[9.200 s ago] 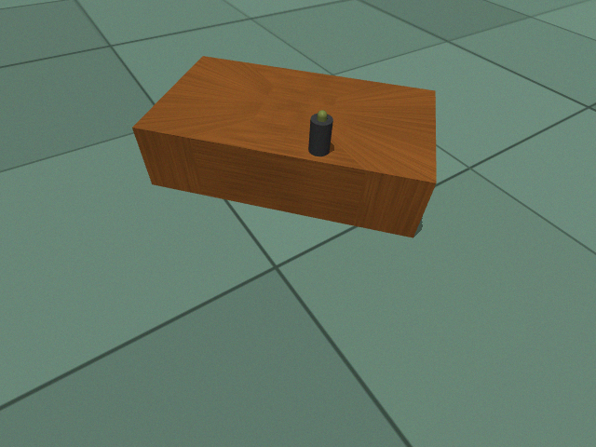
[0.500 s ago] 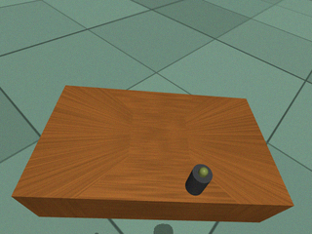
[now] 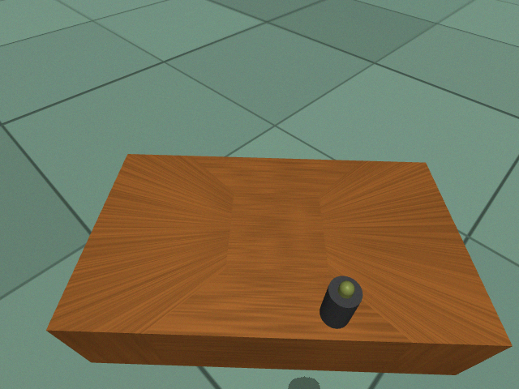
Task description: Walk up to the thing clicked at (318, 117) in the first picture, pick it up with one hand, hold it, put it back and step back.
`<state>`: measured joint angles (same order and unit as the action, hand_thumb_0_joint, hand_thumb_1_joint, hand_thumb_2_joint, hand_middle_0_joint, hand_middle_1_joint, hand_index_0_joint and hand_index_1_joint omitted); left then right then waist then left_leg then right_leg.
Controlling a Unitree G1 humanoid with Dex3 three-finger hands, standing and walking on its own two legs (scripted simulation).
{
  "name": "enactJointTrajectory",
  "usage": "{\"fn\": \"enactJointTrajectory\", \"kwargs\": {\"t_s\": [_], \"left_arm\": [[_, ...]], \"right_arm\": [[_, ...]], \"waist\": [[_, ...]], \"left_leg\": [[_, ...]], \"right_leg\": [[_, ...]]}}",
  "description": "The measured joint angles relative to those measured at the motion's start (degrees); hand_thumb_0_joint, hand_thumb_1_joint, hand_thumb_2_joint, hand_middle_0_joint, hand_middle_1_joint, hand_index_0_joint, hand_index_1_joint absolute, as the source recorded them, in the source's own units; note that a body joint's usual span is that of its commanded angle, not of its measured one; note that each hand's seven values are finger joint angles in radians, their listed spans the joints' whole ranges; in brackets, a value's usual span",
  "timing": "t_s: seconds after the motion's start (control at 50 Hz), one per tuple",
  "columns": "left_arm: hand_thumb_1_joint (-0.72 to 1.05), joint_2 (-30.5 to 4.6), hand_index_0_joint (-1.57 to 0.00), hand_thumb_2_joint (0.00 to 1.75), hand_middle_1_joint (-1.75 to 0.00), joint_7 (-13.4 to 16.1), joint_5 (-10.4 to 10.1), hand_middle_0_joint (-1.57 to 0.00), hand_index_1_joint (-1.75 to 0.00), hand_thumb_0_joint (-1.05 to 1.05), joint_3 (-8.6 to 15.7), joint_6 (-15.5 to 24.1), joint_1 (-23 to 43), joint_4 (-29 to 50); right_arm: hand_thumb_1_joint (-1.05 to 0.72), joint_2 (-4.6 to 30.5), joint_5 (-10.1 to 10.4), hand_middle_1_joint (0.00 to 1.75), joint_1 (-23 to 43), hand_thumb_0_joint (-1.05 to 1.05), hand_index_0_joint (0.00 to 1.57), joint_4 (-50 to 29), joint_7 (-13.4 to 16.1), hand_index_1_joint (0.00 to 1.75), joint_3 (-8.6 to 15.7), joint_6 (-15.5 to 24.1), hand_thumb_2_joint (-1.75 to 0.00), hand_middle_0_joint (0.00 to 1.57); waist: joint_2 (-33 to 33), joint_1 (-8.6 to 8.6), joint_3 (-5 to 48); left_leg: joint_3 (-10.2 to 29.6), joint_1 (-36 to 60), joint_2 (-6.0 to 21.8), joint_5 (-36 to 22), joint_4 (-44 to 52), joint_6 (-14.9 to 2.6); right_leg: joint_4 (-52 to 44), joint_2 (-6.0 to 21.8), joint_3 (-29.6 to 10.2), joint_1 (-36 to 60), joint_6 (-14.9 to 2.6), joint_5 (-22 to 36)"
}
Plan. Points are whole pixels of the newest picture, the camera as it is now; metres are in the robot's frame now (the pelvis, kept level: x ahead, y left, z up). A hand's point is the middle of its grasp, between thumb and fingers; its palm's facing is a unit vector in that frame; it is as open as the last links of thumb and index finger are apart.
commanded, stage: walk up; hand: right
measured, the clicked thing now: (341, 300) +0.43 -0.22 -0.36
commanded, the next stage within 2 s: stand in 0.42 s
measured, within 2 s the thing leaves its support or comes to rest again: neither
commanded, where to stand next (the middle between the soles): +0.05 +0.00 m, yaw -1 degrees
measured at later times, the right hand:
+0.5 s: hand out of the picture +0.05 -0.26 -0.16, palm faces -0.02 +0.94 -0.34, open 7.4 cm
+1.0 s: hand out of the picture +0.09 -0.26 -0.16, palm faces -0.01 +0.94 -0.34, open 7.4 cm
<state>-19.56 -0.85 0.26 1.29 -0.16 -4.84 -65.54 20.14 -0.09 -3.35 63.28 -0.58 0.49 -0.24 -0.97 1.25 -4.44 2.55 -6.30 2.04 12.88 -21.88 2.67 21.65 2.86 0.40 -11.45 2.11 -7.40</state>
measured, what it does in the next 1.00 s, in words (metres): stands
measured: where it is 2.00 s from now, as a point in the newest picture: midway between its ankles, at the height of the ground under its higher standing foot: outside the picture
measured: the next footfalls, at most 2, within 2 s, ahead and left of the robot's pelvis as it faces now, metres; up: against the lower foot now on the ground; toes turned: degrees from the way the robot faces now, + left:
none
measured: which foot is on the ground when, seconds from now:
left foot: down 0.00-1.00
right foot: down 0.00-1.00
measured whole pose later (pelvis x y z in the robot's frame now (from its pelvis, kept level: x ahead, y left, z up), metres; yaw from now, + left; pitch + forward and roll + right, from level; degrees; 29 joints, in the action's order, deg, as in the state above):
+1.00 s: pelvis +0.02 -0.01 +0.00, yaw -1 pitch -2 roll +0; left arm -20.5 -0.6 0.6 0.3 0.6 -5.5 -64.5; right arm 20.5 -0.9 -6.6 63.8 -0.7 0.8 0.0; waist -0.2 0.1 -3.2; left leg 2.1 -4.8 3.1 13.2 -19.6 3.4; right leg 21.3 1.9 0.2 -11.1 1.4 -8.5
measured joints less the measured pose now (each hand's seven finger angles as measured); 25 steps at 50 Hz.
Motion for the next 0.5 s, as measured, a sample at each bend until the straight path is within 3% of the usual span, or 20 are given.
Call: {"fn": "enactJointTrajectory", "kwargs": {"t_s": [0.5], "left_arm": [[0.91,0.0,-0.21,0.89,-0.30,-0.2,0.6,-0.20,-0.30,0.00,0.5,-0.1,0.1,0.4]], "right_arm": [[-0.90,0.0,-1.1,0.30,-4.4,0.01,0.20,1.6,0.2,0.30,0.4,0.4,-0.90,0.20]], "waist": [[1.1,-1.43,0.7]], "left_leg": [[-0.4,-0.4,0.6,-0.5,1.1,0.52]], "right_leg": [[-0.3,-0.6,-0.3,-1.0,-0.55,0.3]]}}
